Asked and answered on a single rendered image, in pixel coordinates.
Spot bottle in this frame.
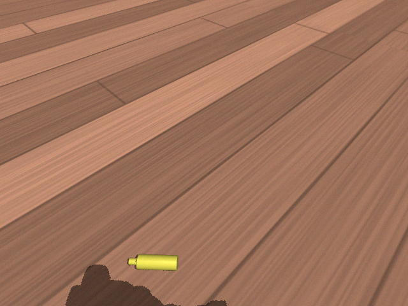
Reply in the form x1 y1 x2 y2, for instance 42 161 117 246
129 254 179 271

